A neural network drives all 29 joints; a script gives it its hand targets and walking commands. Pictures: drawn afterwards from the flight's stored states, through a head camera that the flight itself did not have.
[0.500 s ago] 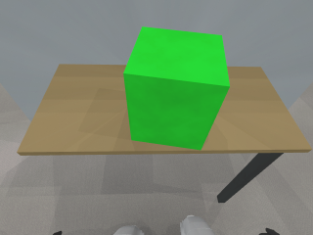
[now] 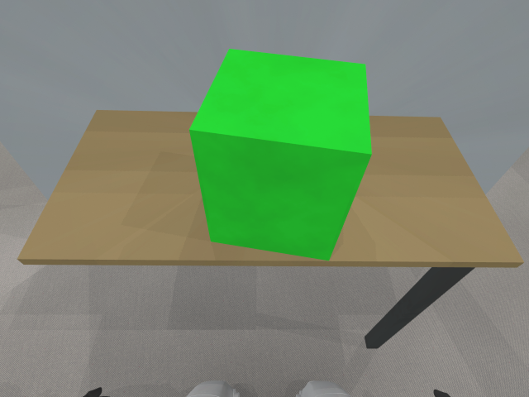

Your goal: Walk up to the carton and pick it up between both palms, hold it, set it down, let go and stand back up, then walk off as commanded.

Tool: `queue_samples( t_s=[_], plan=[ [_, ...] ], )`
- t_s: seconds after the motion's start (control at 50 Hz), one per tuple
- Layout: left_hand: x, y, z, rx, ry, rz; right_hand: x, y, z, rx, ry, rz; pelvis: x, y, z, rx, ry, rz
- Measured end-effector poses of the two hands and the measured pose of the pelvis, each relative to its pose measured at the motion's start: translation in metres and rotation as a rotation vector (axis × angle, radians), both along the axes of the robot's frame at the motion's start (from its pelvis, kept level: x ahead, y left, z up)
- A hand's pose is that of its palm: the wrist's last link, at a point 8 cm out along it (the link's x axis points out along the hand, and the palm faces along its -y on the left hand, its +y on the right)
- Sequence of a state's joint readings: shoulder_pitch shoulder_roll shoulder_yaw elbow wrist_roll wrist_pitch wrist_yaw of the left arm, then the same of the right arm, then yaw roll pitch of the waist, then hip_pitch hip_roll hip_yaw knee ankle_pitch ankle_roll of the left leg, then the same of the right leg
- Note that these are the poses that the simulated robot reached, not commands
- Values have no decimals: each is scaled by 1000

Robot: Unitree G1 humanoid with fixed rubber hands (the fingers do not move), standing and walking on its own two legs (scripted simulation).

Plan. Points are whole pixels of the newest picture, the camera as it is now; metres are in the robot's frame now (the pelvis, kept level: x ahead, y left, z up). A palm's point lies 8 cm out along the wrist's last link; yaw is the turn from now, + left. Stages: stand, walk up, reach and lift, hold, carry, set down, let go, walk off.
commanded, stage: walk up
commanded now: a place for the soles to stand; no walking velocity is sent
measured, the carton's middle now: (281, 160) +0.45 -0.02 +0.10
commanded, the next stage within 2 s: reach and lift in 1.22 s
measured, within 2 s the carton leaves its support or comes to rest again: neither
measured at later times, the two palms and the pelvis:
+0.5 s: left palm out of the picture +0.07 +0.29 -0.11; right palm out of the picture +0.08 -0.30 -0.09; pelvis +0.00 +0.00 +0.00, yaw +1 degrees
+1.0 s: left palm out of the picture +0.08 +0.30 -0.11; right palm out of the picture +0.09 -0.29 -0.09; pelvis +0.01 +0.01 +0.00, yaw +1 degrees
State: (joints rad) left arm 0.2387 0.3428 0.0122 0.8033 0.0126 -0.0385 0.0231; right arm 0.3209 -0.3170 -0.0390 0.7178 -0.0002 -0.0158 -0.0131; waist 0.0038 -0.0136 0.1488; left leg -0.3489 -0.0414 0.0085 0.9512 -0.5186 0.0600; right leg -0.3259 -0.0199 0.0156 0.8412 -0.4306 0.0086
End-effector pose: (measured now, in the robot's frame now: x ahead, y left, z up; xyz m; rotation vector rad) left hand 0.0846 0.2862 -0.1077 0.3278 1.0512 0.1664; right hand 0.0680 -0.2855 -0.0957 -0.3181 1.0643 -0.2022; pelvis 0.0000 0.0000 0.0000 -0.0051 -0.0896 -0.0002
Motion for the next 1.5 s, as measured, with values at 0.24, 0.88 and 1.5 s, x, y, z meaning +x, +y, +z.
queue_samples(
  t_s=[0.24,0.88,1.5],
  plan=[
    [-9,26,2,7,15,20,8,0,11,-63,-27,51,-3,23,0,-12,-3,15],
    [-3,10,2,8,34,11,18,-13,4,-39,-33,45,7,5,-1,8,9,12],
    [66,0,30,45,-14,0,47,6,-7,49,-191,49,-1,5,-6,3,-2,7]
  ],
)
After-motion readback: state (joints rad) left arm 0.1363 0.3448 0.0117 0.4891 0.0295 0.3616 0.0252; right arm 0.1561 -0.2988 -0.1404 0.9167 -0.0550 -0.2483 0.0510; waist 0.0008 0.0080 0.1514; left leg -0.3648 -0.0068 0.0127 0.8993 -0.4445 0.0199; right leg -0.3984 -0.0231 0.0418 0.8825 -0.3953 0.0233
